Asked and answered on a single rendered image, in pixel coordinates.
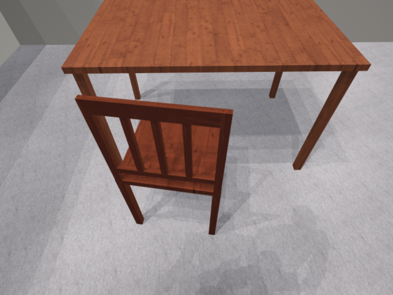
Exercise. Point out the chair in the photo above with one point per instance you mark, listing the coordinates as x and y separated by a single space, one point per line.
175 147

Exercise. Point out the table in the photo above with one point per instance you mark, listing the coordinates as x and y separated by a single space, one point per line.
215 36

